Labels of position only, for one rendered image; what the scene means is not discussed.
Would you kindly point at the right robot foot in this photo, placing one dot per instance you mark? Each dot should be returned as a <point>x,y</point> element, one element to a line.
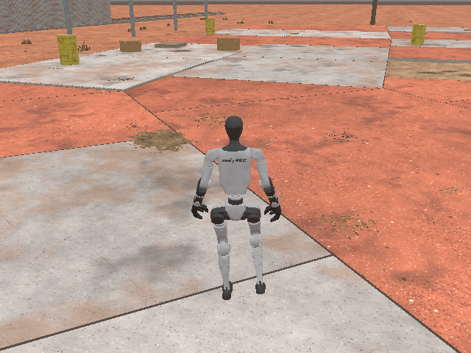
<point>260,289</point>

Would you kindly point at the left robot thigh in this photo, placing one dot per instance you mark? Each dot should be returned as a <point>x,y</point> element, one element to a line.
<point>219,221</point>

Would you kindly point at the robot left forearm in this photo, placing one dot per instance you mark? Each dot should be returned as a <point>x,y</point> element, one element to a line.
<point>199,196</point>

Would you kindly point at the robot right hand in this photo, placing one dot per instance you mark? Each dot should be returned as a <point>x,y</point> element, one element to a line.
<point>274,210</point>

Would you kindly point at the robot left hand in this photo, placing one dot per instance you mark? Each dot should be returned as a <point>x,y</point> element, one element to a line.
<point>201,208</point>

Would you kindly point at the right robot upper arm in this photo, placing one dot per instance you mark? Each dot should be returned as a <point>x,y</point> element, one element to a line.
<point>258,155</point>

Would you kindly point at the left robot upper arm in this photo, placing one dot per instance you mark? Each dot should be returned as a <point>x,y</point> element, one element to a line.
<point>207,168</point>

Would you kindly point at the robot right forearm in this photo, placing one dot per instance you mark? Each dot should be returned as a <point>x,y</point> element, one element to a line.
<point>271,195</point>

